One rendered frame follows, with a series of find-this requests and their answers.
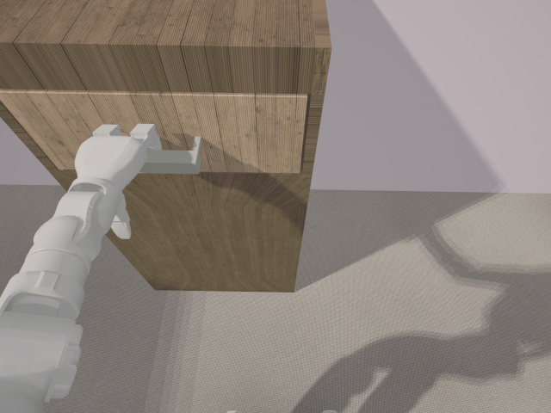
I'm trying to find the robot left forearm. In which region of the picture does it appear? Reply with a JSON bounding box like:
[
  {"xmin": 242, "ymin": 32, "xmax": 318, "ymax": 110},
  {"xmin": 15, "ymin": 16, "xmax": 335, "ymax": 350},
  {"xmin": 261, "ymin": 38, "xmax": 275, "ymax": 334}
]
[{"xmin": 0, "ymin": 176, "xmax": 121, "ymax": 321}]

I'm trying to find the handle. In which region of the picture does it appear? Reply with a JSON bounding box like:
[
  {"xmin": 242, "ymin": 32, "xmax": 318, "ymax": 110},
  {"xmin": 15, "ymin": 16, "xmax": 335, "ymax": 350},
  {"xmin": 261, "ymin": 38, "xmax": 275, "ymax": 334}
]
[{"xmin": 139, "ymin": 137, "xmax": 201, "ymax": 174}]

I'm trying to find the cabinet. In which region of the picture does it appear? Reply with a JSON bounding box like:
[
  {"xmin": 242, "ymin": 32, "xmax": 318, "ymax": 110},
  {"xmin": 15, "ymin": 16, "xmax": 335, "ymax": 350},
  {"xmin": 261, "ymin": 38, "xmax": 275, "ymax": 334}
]
[{"xmin": 0, "ymin": 0, "xmax": 331, "ymax": 293}]

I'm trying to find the left robot upper arm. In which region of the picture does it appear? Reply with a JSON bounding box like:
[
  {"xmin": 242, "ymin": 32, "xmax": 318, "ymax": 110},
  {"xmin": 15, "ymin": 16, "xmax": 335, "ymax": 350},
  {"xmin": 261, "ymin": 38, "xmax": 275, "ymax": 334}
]
[{"xmin": 0, "ymin": 311, "xmax": 84, "ymax": 413}]

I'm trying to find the robot left hand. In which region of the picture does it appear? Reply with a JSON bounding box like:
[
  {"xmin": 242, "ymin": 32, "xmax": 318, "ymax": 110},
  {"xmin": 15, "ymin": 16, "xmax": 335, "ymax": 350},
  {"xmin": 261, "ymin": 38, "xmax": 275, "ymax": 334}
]
[{"xmin": 75, "ymin": 124, "xmax": 162, "ymax": 239}]

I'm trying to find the drawer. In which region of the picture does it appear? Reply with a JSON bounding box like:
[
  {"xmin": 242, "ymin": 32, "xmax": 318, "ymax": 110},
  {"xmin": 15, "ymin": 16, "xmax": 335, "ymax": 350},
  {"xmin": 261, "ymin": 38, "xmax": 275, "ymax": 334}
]
[{"xmin": 0, "ymin": 89, "xmax": 307, "ymax": 173}]

